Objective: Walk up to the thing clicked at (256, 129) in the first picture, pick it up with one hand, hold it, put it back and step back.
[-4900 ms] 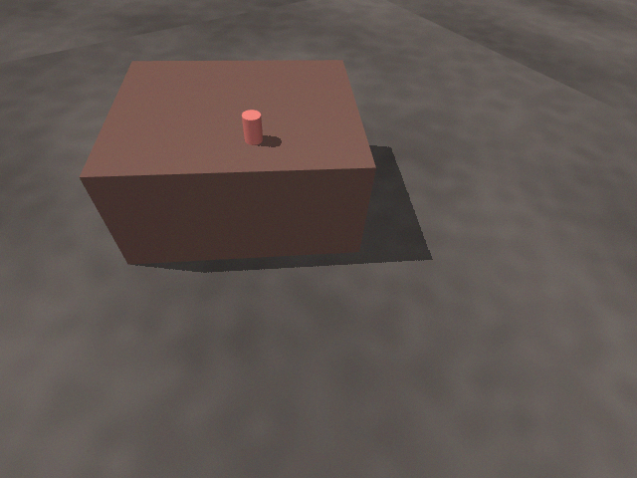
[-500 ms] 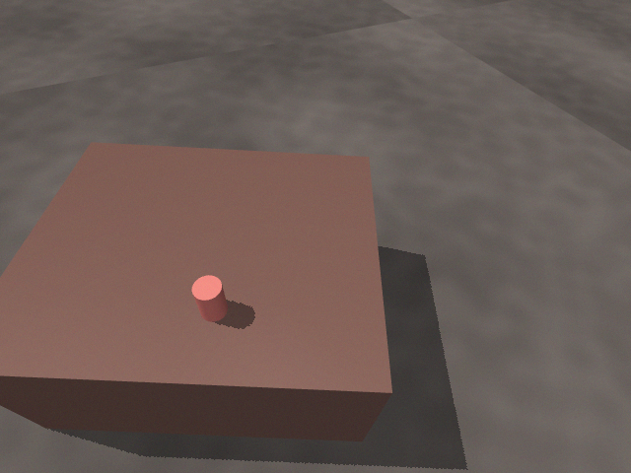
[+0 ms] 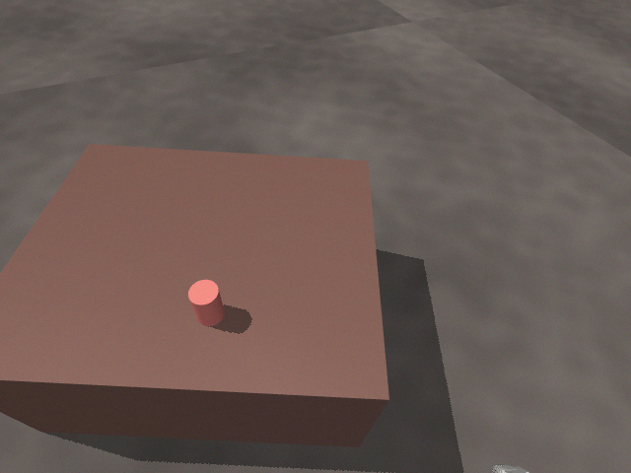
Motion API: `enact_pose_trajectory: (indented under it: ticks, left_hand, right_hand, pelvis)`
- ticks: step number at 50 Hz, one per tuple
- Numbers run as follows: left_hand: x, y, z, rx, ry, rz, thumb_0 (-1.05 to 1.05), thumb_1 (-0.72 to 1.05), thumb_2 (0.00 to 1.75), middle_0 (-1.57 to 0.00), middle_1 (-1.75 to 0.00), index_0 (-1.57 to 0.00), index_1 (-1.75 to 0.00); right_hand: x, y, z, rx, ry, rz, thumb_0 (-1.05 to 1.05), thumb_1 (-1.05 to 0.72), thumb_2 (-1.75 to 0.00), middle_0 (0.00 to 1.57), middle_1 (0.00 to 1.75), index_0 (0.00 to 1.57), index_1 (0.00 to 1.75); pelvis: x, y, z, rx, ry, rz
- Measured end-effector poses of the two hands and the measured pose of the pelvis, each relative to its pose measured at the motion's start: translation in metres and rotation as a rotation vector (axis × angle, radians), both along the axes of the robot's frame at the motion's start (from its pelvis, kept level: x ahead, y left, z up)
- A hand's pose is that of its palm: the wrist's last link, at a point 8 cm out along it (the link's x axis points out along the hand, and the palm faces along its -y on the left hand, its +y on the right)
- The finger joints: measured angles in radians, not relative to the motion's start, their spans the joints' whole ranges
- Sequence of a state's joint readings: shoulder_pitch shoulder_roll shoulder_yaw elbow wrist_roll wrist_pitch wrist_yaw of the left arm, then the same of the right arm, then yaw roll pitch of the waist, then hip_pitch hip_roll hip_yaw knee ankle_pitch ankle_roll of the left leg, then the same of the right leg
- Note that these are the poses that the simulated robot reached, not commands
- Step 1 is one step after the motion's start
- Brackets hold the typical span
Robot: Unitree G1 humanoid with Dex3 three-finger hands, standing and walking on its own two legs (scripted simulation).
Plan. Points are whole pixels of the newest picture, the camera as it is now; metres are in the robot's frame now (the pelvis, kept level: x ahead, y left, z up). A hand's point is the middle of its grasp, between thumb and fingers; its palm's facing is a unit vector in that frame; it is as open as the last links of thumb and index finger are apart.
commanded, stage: stand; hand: left
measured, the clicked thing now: (207, 303) +0.49 +0.22 -0.28
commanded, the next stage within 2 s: go down in 1.82 s
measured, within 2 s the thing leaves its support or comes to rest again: neither
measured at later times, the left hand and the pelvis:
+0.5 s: hand out of the picture +0.08 +0.25 -0.16, palm faces -0.03 -0.94 -0.34, open 7.4 cm; pelvis +0.00 +0.00 +0.00, yaw +0 degrees
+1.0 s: hand out of the picture +0.07 +0.25 -0.16, palm faces -0.03 -0.94 -0.33, open 7.4 cm; pelvis +0.00 +0.00 +0.00, yaw +0 degrees
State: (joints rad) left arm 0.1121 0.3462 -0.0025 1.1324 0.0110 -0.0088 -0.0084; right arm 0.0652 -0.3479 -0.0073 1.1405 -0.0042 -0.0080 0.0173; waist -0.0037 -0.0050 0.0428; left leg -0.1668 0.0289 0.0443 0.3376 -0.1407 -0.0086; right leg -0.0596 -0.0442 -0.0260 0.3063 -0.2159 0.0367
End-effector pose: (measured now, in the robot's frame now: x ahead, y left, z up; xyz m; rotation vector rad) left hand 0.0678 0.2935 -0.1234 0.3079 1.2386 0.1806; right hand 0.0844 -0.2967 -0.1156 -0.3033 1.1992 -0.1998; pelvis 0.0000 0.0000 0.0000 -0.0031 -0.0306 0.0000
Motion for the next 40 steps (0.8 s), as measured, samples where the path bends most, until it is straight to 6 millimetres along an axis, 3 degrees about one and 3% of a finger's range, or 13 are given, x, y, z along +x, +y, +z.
enact_pose_trajectory:
  ticks: [40]
  left_hand:
    - [-0.0020, -0.0009, 0.0020, 0.009, 0.002, 0.001, 0.01, 0.90, 0.89, -0.20, -0.30, -0.21, -0.30]
  right_hand:
    - [-0.0089, -0.0044, -0.0020, -0.002, 0.025, -0.002, 0.01, -0.91, -0.90, 0.20, 0.30, 0.20, 0.30]
  pelvis:
    - [0.0029, -0.0038, 0.0003, 0.001, -0.005, -0.001]
